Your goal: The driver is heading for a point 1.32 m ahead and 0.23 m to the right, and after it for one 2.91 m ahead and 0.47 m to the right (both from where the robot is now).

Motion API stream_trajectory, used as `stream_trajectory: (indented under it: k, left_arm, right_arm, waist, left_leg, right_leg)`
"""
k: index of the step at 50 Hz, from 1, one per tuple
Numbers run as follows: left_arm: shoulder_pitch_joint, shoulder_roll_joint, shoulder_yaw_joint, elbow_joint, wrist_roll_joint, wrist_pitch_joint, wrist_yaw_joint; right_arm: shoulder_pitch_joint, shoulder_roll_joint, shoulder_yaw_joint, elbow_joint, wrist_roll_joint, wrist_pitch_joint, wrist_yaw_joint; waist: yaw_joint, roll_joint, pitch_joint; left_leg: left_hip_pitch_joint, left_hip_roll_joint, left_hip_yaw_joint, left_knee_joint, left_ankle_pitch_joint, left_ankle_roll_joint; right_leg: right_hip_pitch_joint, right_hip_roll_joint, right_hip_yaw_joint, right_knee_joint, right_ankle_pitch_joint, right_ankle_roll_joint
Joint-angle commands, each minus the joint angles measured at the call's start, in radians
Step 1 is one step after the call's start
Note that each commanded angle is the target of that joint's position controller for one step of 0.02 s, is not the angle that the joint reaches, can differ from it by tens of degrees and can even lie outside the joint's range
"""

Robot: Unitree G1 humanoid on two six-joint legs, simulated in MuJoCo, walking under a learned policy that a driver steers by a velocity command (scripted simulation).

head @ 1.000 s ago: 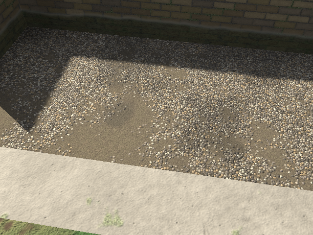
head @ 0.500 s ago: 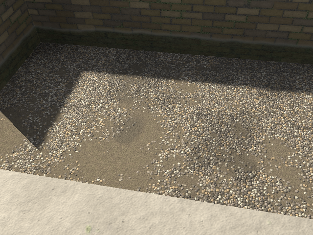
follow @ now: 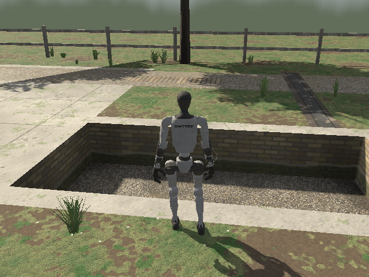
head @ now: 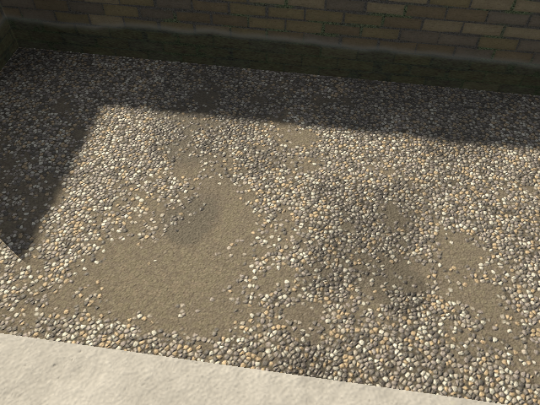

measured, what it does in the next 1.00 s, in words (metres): walks ahead: right foot, then left foot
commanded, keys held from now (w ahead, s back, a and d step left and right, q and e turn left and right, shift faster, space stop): no key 0.02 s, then w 0.98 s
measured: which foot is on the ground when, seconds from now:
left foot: down 0.00-0.16, up 0.18-0.38, down 0.40-0.82, up 0.84-1.00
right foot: up 0.00-0.06, down 0.08-0.40, up 0.42-0.80, down 0.82-1.00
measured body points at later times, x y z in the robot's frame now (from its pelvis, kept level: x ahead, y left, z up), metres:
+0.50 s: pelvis +0.10 +0.02 +0.00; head +0.11 +0.03 +0.45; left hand +0.08 +0.27 -0.14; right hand +0.14 -0.24 -0.14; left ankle +0.09 +0.11 -0.73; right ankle +0.05 -0.13 -0.66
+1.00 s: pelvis +0.25 -0.04 +0.00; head +0.26 -0.05 +0.45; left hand +0.30 +0.20 -0.13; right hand +0.29 -0.31 -0.14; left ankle +0.22 +0.11 -0.64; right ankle +0.31 -0.13 -0.73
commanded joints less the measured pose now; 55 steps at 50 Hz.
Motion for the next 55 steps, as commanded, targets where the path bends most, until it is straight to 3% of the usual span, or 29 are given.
stream_trajectory:
  k: [1,3,5,6,7,9,10,13,16,19,20,21,22,24,27,33,36,39,40,41,42,43,44,45,46,49,52,53,55]
  left_arm:
    - [0.206,0.037,0.01,0.023,0.007,0.03,0.008]
    - [0.24,0.015,0.002,0.036,0.031,0.036,-0.003]
    - [0.235,0.051,0.005,0.022,0.035,0.032,-0.002]
    - [0.223,0.106,0.017,0.021,0.027,0.018,0.002]
    - [0.202,0.111,0.019,0.012,0.022,-0.003,0.007]
    - [0.149,0.163,0.039,-0.007,0.017,-0.039,0.009]
    - [0.158,0.156,0.044,-0.012,0.013,-0.051,0.009]
    - [0.179,0.099,0.038,-0.026,0.0,-0.066,0.002]
    - [0.172,0.119,0.044,-0.032,0.001,-0.048,-0.007]
    - [0.152,0.159,0.055,-0.042,-0.02,-0.046,-0.004]
    - [0.111,0.133,0.05,-0.058,-0.017,-0.056,-0.006]
    - [0.111,0.051,0.032,-0.1,-0.011,-0.08,-0.008]
    - [0.076,0.069,0.037,-0.124,-0.017,-0.098,-0.011]
    - [0.05,0.099,0.047,-0.14,-0.032,-0.103,-0.025]
    - [0.087,0.097,0.053,-0.134,-0.008,-0.082,-0.028]
    - [-0.082,0.039,0.017,-0.207,0.009,-0.061,-0.052]
    - [-0.164,0.059,0.015,-0.258,0.011,-0.054,-0.071]
    - [-0.074,0.085,0.017,-0.259,0.01,-0.05,-0.075]
    - [0.088,0.107,0.034,-0.21,0.017,-0.047,-0.068]
    - [0.25,0.193,0.065,-0.163,0.024,-0.047,-0.062]
    - [0.317,0.256,0.067,-0.165,0.032,-0.044,-0.065]
    - [0.298,0.2,0.049,-0.181,0.032,-0.048,-0.073]
    - [0.19,0.153,0.032,-0.203,0.015,-0.055,-0.076]
    - [0.105,0.135,0.023,-0.225,0.021,-0.056,-0.081]
    - [0.023,0.118,0.01,-0.24,0.048,-0.063,-0.085]
    - [-0.04,0.076,-0.005,-0.24,0.059,-0.081,-0.069]
    - [0.002,0.107,0.006,-0.208,0.044,-0.075,-0.044]
    - [-0.048,0.146,0.014,-0.227,0.047,-0.072,-0.038]
    - [-0.017,0.16,0.015,-0.205,0.059,-0.051,-0.038]
  right_arm:
    - [-0.036,-0.11,-0.021,-0.039,0.01,-0.007,-0.022]
    - [-0.059,-0.117,-0.025,-0.039,0.047,0.01,-0.035]
    - [-0.056,-0.163,-0.048,-0.044,0.066,0.032,-0.053]
    - [-0.044,-0.166,-0.055,-0.058,0.072,0.04,-0.064]
    - [-0.041,-0.148,-0.055,-0.07,0.077,0.037,-0.07]
    - [-0.041,-0.087,-0.051,-0.083,0.062,0.021,-0.071]
    - [-0.024,-0.098,-0.058,-0.07,0.05,0.013,-0.062]
    - [-0.029,-0.069,-0.053,-0.069,0.056,-0.008,-0.041]
    - [-0.084,-0.06,-0.042,-0.09,0.056,-0.027,-0.027]
    - [0.129,-0.103,-0.06,-0.01,0.058,-0.012,-0.031]
    - [0.251,-0.14,-0.074,0.018,0.055,-0.003,-0.042]
    - [0.351,-0.257,-0.098,0.036,0.044,0.009,-0.045]
    - [0.386,-0.239,-0.091,0.037,0.028,-0.003,-0.035]
    - [0.267,-0.145,-0.056,-0.011,0.028,-0.032,-0.025]
    - [0.193,-0.096,-0.027,-0.033,0.019,-0.032,-0.02]
    - [0.264,-0.163,-0.026,-0.016,0.029,-0.02,-0.043]
    - [0.309,-0.173,-0.027,0.001,0.036,0.007,-0.048]
    - [0.296,-0.168,-0.029,0.007,0.043,0.024,-0.061]
    - [0.253,-0.176,-0.029,0.004,0.045,0.025,-0.062]
    - [0.222,-0.169,-0.025,-0.013,0.056,0.022,-0.058]
    - [0.309,-0.086,-0.006,-0.031,0.059,0.005,-0.059]
    - [0.329,-0.096,-0.013,-0.044,0.089,-0.008,-0.045]
    - [0.246,-0.144,-0.028,-0.075,0.095,-0.005,-0.046]
    - [0.199,-0.144,-0.03,-0.094,0.083,0.008,-0.054]
    - [0.209,-0.151,-0.034,-0.107,0.058,0.022,-0.067]
    - [0.247,-0.157,-0.043,-0.137,0.037,0.05,-0.081]
    - [0.157,-0.136,-0.027,-0.202,0.028,0.052,-0.087]
    - [0.095,-0.128,-0.015,-0.224,0.012,0.047,-0.087]
    - [0.059,-0.118,0.001,-0.241,0.004,0.054,-0.071]
  waist:
    - [0.06,0.144,-0.115]
    - [0.09,0.141,-0.1]
    - [0.085,0.112,0.01]
    - [0.07,0.003,0.059]
    - [0.062,-0.081,0.076]
    - [0.043,-0.242,0.061]
    - [0.047,-0.197,0.04]
    - [0.04,-0.111,0.015]
    - [0.043,-0.142,-0.004]
    - [-0.052,-0.084,-0.045]
    - [-0.106,0.013,-0.095]
    - [-0.114,0.306,-0.153]
    - [-0.128,0.3,-0.121]
    - [-0.061,0.146,-0.041]
    - [0.005,0.127,-0.027]
    - [-0.014,0.123,0.004]
    - [-0.032,0.126,0.032]
    - [0.011,0.149,0.01]
    - [0.093,0.135,-0.033]
    - [0.16,0.008,-0.101]
    - [0.121,-0.214,-0.241]
    - [0.112,-0.311,-0.284]
    - [0.083,-0.214,-0.13]
    - [0.058,-0.129,-0.081]
    - [0.015,-0.068,-0.052]
    - [-0.043,-0.059,-0.081]
    - [-0.041,-0.013,-0.084]
    - [-0.036,-0.001,-0.055]
    - [-0.01,-0.035,-0.118]
  left_leg:
    - [-0.028,0.235,-0.253,-0.245,-0.17,0.138]
    - [-0.132,0.215,-0.268,-0.321,-0.583,0.086]
    - [-0.152,0.188,-0.266,-0.332,-0.739,0.045]
    - [-0.099,0.143,-0.202,-0.277,-0.709,0.026]
    - [-0.025,0.093,-0.142,-0.141,-0.591,0.009]
    - [-0.038,-0.019,-0.02,0.165,-0.289,-0.015]
    - [-0.146,0.001,-0.057,0.284,-0.275,-0.008]
    - [-0.295,0.062,-0.105,0.336,-0.301,-0.007]
    - [-0.052,0.025,-0.027,0.13,-0.281,-0.027]
    - [0.289,0.0,-0.01,0.013,-0.121,-0.033]
    - [0.453,0.095,-0.134,-0.006,-0.084,-0.011]
    - [0.586,0.31,-0.449,-0.09,-0.049,0.102]
    - [0.54,0.449,-0.707,-0.169,-0.134,0.227]
    - [0.445,0.398,-0.574,-0.142,-0.148,0.196]
    - [0.247,0.288,-0.382,-0.149,-0.057,0.123]
    - [0.067,0.249,-0.244,-0.115,0.16,0.106]
    - [0.098,0.266,-0.259,-0.095,0.153,0.102]
    - [0.066,0.263,-0.264,-0.037,0.164,0.092]
    - [0.014,0.218,-0.226,0.082,0.242,0.069]
    - [-0.04,0.112,-0.135,0.355,0.15,-0.001]
    - [-0.204,-0.014,-0.086,0.791,-0.311,-0.06]
    - [-0.33,-0.034,-0.249,0.913,-0.491,-0.04]
    - [-0.412,0.015,-0.236,0.97,-0.417,-0.046]
    - [-0.386,0.046,-0.201,0.976,-0.357,-0.052]
    - [-0.292,0.071,-0.204,0.913,-0.291,-0.057]
    - [-0.131,0.119,-0.214,0.723,-0.21,-0.077]
    - [-0.125,0.158,-0.22,0.433,-0.165,-0.084]
    - [-0.076,0.155,-0.201,0.295,-0.126,-0.09]
    - [0.028,0.122,-0.154,0.227,-0.12,-0.104]
  right_leg:
    - [0.207,-0.015,-0.033,-0.224,0.137,-0.008]
    - [0.318,-0.004,-0.067,-0.327,0.266,-0.037]
    - [0.206,0.005,-0.084,-0.419,0.049,-0.081]
    - [0.079,-0.02,-0.028,-0.508,-0.115,-0.115]
    - [0.0,-0.07,0.051,-0.612,-0.196,-0.144]
    - [0.056,-0.193,0.269,-0.801,-0.173,-0.18]
    - [0.159,-0.239,0.327,-0.8,-0.118,-0.2]
    - [0.303,-0.222,0.271,-0.712,0.036,-0.201]
    - [0.183,-0.16,0.168,-0.668,0.168,-0.18]
    - [-0.016,-0.124,0.126,-0.539,0.222,-0.162]
    - [-0.134,-0.072,0.056,-0.348,0.237,-0.116]
    - [-0.345,0.04,-0.09,-0.025,0.072,-0.059]
    - [-0.489,0.052,0.0,0.2,-0.069,-0.055]
    - [-0.566,-0.016,0.049,0.357,0.057,-0.076]
    - [-0.439,-0.067,0.028,0.247,0.239,-0.072]
    - [-0.226,-0.03,-0.078,-0.105,0.44,-0.073]
    - [-0.211,-0.013,-0.084,-0.154,0.382,-0.091]
    - [0.002,0.028,-0.108,-0.219,0.354,-0.094]
    - [0.183,0.052,-0.106,-0.258,0.393,-0.109]
    - [0.344,-0.047,0.03,-0.362,0.519,-0.16]
    - [0.515,-0.282,0.406,-0.483,0.437,-0.295]
    - [0.483,-0.349,0.674,-0.641,0.133,-0.335]
    - [0.374,-0.328,0.594,-0.663,0.05,-0.295]
    - [0.259,-0.3,0.483,-0.667,0.084,-0.268]
    - [0.12,-0.23,0.343,-0.674,0.2,-0.245]
    - [0.038,-0.15,0.181,-0.69,0.398,-0.232]
    - [0.116,-0.151,0.159,-0.7,0.424,-0.233]
    - [0.066,-0.142,0.106,-0.696,0.513,-0.22]
    - [0.094,-0.139,0.096,-0.691,0.556,-0.223]
Keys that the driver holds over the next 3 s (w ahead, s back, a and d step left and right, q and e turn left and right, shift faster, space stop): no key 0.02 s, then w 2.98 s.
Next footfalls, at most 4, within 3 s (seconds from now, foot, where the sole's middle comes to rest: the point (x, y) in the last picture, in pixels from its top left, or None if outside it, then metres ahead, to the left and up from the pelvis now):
0.08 right None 0.07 -0.14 -0.76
0.40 left None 0.13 0.11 -0.76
0.82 right None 0.35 -0.14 -0.76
1.22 left None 0.40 0.13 -0.76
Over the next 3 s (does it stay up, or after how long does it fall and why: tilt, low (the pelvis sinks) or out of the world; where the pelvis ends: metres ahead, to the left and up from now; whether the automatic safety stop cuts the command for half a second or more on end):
stays up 0.36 -0.01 0.01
